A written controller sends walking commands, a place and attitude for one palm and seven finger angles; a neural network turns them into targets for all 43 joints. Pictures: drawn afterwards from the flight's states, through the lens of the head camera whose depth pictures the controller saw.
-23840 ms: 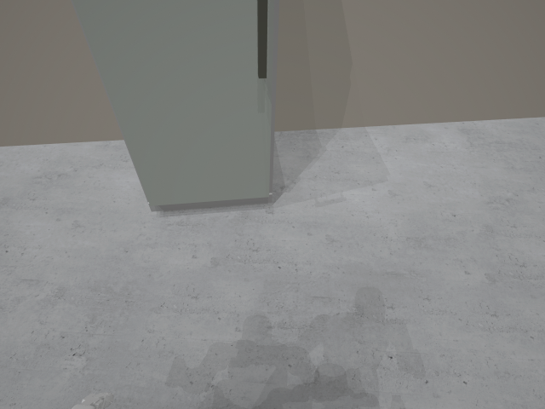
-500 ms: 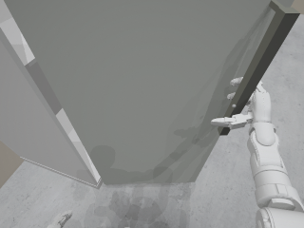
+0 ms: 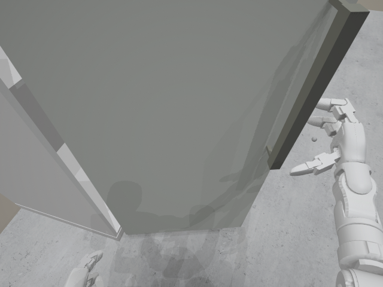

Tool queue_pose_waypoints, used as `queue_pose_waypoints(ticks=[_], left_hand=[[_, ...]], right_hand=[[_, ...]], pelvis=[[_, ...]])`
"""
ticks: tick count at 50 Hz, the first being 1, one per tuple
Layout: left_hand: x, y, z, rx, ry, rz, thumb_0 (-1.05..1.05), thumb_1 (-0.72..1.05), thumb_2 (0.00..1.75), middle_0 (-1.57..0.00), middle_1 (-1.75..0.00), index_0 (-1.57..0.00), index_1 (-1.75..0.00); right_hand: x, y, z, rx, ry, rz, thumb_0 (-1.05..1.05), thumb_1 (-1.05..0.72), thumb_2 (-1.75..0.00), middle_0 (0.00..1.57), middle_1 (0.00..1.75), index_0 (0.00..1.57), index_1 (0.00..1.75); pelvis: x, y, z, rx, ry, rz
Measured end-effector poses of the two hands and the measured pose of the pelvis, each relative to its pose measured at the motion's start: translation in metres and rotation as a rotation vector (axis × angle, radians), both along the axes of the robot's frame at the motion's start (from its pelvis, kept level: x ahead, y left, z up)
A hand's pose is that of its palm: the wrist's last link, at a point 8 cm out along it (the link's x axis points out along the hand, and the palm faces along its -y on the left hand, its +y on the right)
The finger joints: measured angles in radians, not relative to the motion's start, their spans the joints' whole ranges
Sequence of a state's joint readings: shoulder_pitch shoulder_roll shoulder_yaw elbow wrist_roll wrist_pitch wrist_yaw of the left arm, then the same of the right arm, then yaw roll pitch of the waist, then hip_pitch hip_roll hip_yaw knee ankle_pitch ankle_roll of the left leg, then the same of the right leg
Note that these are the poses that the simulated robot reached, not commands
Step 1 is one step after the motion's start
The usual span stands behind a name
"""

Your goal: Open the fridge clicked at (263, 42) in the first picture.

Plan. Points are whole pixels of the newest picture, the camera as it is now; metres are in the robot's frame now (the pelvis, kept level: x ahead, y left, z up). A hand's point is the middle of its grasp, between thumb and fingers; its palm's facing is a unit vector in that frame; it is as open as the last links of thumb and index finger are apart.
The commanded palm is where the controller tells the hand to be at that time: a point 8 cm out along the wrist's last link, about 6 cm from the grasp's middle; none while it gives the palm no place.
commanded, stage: slip the hand off the handle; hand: right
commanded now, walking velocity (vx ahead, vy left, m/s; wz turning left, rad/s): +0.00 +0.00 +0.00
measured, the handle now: (296, 104) +0.45 -0.17 +0.16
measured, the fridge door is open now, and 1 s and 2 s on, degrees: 69 69 69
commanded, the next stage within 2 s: draw the hand back to the body in 1.06 s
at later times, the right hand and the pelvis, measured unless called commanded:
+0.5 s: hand (337, 142) +0.40 -0.26 +0.11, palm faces +0.08 +0.98 -0.18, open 14.7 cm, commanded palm +0.35 -0.30 +0.12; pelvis +0.01 -0.02 -0.01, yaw +1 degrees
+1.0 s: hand (347, 189) +0.29 -0.24 +0.11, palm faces +0.11 +0.98 -0.18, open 14.7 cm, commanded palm +0.26 -0.29 +0.12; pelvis +0.00 -0.01 +0.00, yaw -2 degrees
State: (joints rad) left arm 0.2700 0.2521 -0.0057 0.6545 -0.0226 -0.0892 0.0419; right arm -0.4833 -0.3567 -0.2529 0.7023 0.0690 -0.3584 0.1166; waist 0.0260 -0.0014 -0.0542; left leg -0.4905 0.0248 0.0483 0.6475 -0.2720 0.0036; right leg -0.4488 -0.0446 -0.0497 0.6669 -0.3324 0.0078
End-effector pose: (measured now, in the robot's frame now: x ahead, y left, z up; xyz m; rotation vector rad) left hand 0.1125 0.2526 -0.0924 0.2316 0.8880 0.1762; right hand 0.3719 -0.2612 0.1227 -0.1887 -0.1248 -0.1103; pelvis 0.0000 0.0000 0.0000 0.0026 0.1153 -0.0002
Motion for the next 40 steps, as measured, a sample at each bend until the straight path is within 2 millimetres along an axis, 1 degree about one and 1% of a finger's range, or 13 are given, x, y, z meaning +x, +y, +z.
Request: queue_pose_waypoints(ticks=[4, 8, 12, 20, 23, 26, 29, 33, 40], left_hand=[[0.001, -0.004, -0.001, 0.007, 0.01, -0.006, 0.01, 0.91, 0.9, -0.2, -0.3, -0.2, -0.3], [-0.001, -0.008, -0.002, 0.011, 0.024, -0.006, 0.01, 0.91, 0.9, -0.2, -0.3, -0.2, -0.3], [-0.007, -0.011, -0.004, 0.019, 0.045, 0.002, 0.01, 0.91, 0.9, -0.2, -0.3, -0.2, -0.3], [-0.023, -0.015, -0.008, 0.026, 0.09, 0.03, 0.01, 0.91, 0.9, -0.2, -0.3, -0.2, -0.3], [-0.027, -0.016, -0.008, 0.021, 0.099, 0.041, 0.01, 0.91, 0.9, -0.2, -0.3, -0.2, -0.3], [-0.027, -0.017, -0.008, 0.012, 0.096, 0.041, 0.01, 0.91, 0.9, -0.2, -0.3, -0.2, -0.3], [-0.022, -0.019, -0.008, 0.005, 0.082, 0.034, 0.01, 0.91, 0.9, -0.2, -0.3, -0.2, -0.3], [-0.008, -0.021, -0.004, 0.003, 0.038, 0.014, 0.01, 0.91, 0.9, -0.2, -0.3, -0.2, -0.3], [0.03, -0.026, 0.006, -0.005, -0.084, -0.045, 0.01, 0.91, 0.9, -0.2, -0.3, -0.2, -0.3]], right_hand=[[0.0, -0.012, 0.001, 0.004, -0.003, 0.013, -0.02, 0.55, -0.2, 0.26, 1.16, 0.26, 1.15], [0.0, -0.019, -0.001, 0.006, 0.007, 0.027, -0.02, 0.55, -0.2, 0.25, 1.15, 0.26, 1.15], [0.004, -0.028, -0.006, 0.013, 0.022, 0.022, -0.02, 0.55, -0.2, 0.25, 1.15, 0.26, 1.15], [0.01, -0.047, -0.006, 0.012, 0.019, 0.019, -0.02, 0.55, -0.2, 0.25, 1.15, 0.26, 1.15], [0.007, -0.051, -0.005, 0.009, 0.018, 0.026, -0.02, 0.55, -0.2, 0.25, 1.15, 0.26, 1.15], [-0.003, -0.046, -0.004, 0.004, 0.0, 0.051, -0.02, 0.55, -0.2, 0.25, 1.15, 0.26, 1.15], [-0.015, -0.041, -0.009, 0.019, 0.002, 0.06, -0.02, 0.55, -0.2, 0.25, 1.15, 0.26, 1.15], [-0.031, -0.041, -0.017, 0.023, 0.022, 0.032, -0.02, 0.55, -0.2, 0.25, 1.15, 0.26, 1.15], [-0.068, -0.043, -0.008, 0.002, -0.017, 0.007, -0.02, 0.55, -0.2, 0.25, 1.15, 0.26, 1.15]], pelvis=[[0.001, -0.005, -0.001, 0.004, 0.005, -0.005], [0.003, -0.01, -0.003, 0.008, 0.01, -0.007], [0.003, -0.014, -0.004, 0.011, 0.017, -0.006], [0.005, -0.019, -0.006, 0.016, 0.031, 0.003], [0.006, -0.021, -0.006, 0.018, 0.035, 0.007], [0.009, -0.023, -0.006, 0.019, 0.034, 0.01], [0.011, -0.024, -0.006, 0.019, 0.026, 0.01], [0.011, -0.022, -0.005, 0.017, 0.014, 0.009], [0.01, -0.017, -0.005, 0.018, -0.012, -0.003]])
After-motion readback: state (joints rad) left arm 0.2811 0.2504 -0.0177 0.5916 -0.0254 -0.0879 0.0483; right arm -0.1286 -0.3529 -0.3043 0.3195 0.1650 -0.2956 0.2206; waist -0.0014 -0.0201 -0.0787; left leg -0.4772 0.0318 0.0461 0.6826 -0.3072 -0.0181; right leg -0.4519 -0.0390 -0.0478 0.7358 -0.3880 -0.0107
